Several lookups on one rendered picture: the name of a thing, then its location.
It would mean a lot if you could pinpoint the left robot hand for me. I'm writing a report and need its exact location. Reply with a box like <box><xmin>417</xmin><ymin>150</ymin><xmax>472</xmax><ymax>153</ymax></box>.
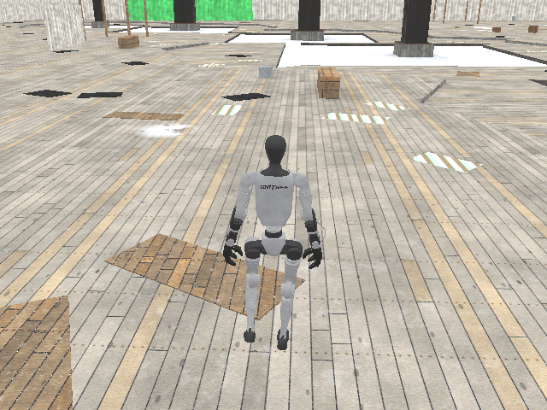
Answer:
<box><xmin>223</xmin><ymin>244</ymin><xmax>243</xmax><ymax>266</ymax></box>

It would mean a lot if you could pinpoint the robot left forearm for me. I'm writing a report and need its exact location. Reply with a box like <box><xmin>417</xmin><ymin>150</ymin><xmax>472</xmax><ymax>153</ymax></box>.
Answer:
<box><xmin>225</xmin><ymin>206</ymin><xmax>243</xmax><ymax>247</ymax></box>

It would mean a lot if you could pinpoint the right robot hand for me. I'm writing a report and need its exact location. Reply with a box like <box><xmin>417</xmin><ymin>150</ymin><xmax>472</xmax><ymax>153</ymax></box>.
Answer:
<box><xmin>303</xmin><ymin>246</ymin><xmax>322</xmax><ymax>269</ymax></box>

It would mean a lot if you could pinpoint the robot right forearm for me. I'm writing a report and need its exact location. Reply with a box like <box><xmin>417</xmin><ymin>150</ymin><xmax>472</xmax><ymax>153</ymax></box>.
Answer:
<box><xmin>304</xmin><ymin>209</ymin><xmax>321</xmax><ymax>249</ymax></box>

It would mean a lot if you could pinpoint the left robot upper arm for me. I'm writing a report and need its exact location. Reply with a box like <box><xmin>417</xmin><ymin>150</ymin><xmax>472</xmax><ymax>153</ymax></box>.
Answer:
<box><xmin>234</xmin><ymin>172</ymin><xmax>257</xmax><ymax>220</ymax></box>

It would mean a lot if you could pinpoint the robot left foot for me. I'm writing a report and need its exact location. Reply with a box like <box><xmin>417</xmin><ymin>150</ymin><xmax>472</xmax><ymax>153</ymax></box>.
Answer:
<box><xmin>244</xmin><ymin>328</ymin><xmax>256</xmax><ymax>343</ymax></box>

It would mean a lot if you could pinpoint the right robot upper arm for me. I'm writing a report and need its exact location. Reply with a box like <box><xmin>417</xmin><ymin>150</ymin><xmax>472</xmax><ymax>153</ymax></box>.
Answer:
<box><xmin>292</xmin><ymin>173</ymin><xmax>313</xmax><ymax>221</ymax></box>

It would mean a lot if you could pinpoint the robot torso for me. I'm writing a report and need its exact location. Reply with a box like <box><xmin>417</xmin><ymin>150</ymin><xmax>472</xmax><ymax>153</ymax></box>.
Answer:
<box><xmin>255</xmin><ymin>169</ymin><xmax>295</xmax><ymax>256</ymax></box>

